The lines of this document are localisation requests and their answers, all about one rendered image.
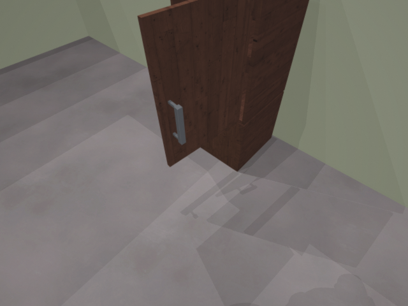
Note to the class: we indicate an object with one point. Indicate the cupboard door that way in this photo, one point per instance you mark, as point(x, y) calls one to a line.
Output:
point(196, 54)

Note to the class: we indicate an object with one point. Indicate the handle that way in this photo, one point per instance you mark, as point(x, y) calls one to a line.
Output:
point(179, 118)

